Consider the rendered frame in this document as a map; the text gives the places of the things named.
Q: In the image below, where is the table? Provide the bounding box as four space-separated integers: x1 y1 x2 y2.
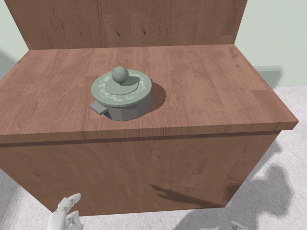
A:
0 0 299 217

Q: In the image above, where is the pot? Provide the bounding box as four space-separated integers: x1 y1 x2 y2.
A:
89 79 153 121

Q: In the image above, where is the left robot hand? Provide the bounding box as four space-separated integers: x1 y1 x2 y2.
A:
46 193 84 230

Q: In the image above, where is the lid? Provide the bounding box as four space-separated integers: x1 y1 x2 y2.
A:
91 69 152 107

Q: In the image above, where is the knob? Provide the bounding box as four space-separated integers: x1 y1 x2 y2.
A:
111 66 129 83

